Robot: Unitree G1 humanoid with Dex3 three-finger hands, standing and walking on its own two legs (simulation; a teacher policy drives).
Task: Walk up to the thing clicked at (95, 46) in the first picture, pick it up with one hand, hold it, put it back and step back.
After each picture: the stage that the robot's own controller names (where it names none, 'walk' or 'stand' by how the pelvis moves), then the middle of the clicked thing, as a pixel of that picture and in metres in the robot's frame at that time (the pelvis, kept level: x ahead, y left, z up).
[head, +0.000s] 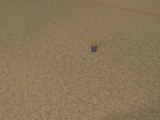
stand; (93, 47) +1.35 -0.06 -0.72
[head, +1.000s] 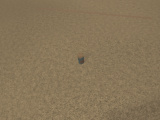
walk; (80, 58) +1.22 +0.19 -0.70
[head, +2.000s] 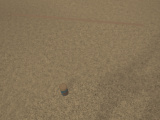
walk; (64, 89) +0.72 +0.29 -0.71
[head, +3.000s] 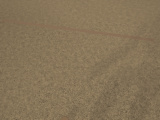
stand; out of the picture +0.41 +0.20 -0.70
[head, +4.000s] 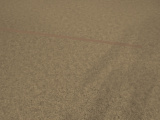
walk; out of the picture +0.39 +0.20 -0.72
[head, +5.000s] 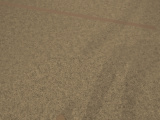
walk; out of the picture +0.31 +0.19 -0.71
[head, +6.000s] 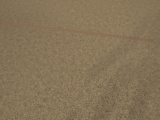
walk; out of the picture +0.35 +0.23 -0.69
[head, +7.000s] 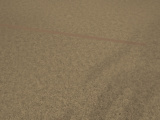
stand; out of the picture +0.43 +0.22 -0.70
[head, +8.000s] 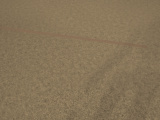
stand; out of the picture +0.43 +0.20 -0.72
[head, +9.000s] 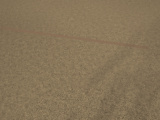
stand; out of the picture +0.42 +0.20 -0.73
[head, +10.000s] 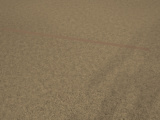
stand; out of the picture +0.41 +0.20 -0.73
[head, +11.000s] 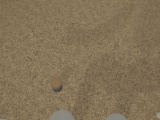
go down; (56, 85) +0.46 +0.18 -0.53
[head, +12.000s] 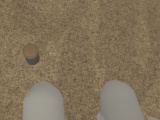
go down; (31, 55) +0.49 +0.24 -0.30
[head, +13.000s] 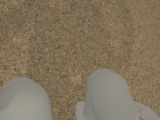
close in; out of the picture +0.47 +0.27 -0.25
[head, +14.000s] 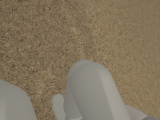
close; out of the picture +0.46 +0.30 -0.23
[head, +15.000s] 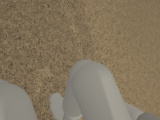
lift; out of the picture +0.45 +0.30 -0.23
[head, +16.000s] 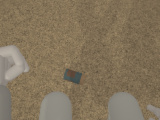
close; (74, 76) +0.44 +0.08 -0.43
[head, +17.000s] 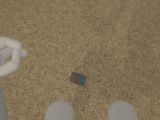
lift; (79, 79) +0.48 +0.05 -0.49
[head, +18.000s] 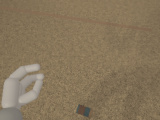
stand; (84, 111) +0.46 +0.01 -0.67
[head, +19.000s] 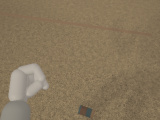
crouch; (86, 111) +0.49 +0.00 -0.67
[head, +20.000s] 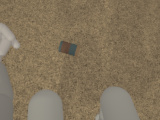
crouch; (69, 48) +0.58 +0.04 -0.41
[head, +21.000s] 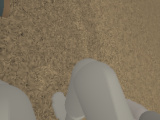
lower; out of the picture +0.60 +0.14 -0.26
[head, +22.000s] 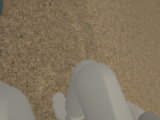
lower; out of the picture +0.62 +0.15 -0.25
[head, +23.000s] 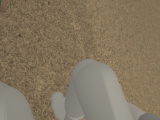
lower; out of the picture +0.63 +0.15 -0.25
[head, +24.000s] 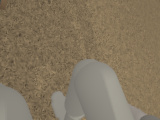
lower; out of the picture +0.64 +0.15 -0.26
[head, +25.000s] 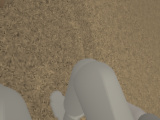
open; out of the picture +0.65 +0.16 -0.26
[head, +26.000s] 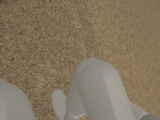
stand; out of the picture +0.66 +0.16 -0.26
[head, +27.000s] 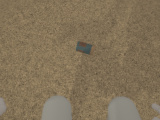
walk; (85, 48) +0.65 +0.01 -0.48
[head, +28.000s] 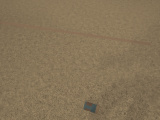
stand; (91, 107) +0.58 -0.04 -0.69
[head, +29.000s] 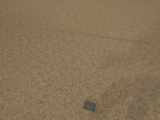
stand; (90, 106) +0.59 -0.02 -0.69
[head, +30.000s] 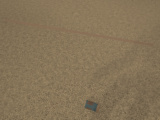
stand; (92, 106) +0.59 -0.03 -0.72
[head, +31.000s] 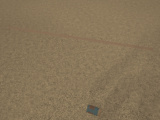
stand; (94, 110) +0.59 -0.03 -0.75
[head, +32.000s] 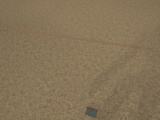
stand; (93, 112) +0.57 -0.02 -0.75
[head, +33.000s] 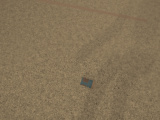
walk; (87, 83) +0.62 -0.07 -0.73
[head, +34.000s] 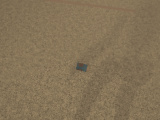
walk; (83, 67) +0.80 +0.02 -0.73
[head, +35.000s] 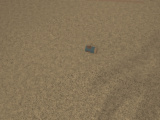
walk; (91, 49) +1.09 +0.05 -0.73
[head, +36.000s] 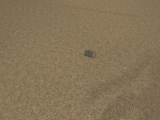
stand; (89, 54) +1.19 -0.02 -0.74
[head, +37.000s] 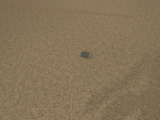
stand; (86, 55) +1.22 +0.01 -0.75
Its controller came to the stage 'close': yes
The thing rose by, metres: 0.01
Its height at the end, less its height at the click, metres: -0.02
